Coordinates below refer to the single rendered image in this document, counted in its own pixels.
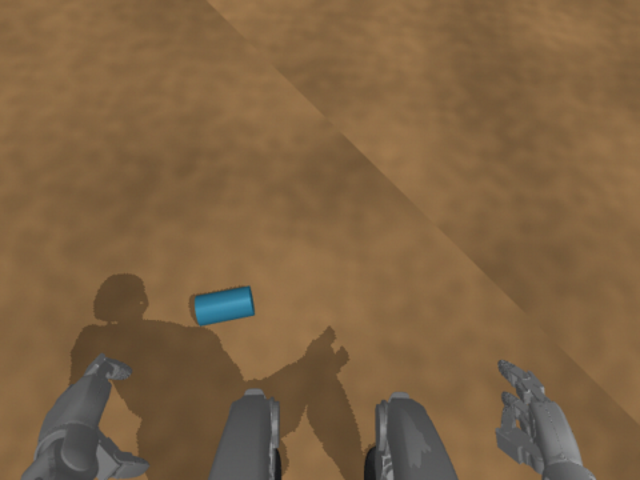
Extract can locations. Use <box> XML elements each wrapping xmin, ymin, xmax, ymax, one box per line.
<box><xmin>195</xmin><ymin>286</ymin><xmax>255</xmax><ymax>326</ymax></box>

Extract right robot arm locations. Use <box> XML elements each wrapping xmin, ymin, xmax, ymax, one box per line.
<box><xmin>542</xmin><ymin>462</ymin><xmax>597</xmax><ymax>480</ymax></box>

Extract left robot arm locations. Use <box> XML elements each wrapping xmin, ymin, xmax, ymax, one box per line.
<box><xmin>21</xmin><ymin>423</ymin><xmax>99</xmax><ymax>480</ymax></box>

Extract right robot hand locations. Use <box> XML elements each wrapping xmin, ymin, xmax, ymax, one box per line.
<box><xmin>495</xmin><ymin>360</ymin><xmax>583</xmax><ymax>475</ymax></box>

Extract left robot hand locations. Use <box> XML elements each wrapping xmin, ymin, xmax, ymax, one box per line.
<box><xmin>38</xmin><ymin>353</ymin><xmax>150</xmax><ymax>480</ymax></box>

